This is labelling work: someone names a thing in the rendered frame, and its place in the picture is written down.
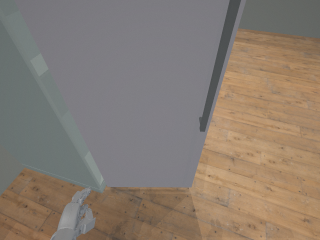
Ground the fridge door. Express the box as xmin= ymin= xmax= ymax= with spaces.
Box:
xmin=14 ymin=0 xmax=246 ymax=188

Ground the robot left hand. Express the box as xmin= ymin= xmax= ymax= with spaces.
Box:
xmin=57 ymin=187 xmax=96 ymax=237

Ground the robot left forearm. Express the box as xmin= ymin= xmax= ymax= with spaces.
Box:
xmin=50 ymin=228 xmax=77 ymax=240

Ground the handle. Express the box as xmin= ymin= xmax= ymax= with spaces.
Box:
xmin=199 ymin=0 xmax=241 ymax=132

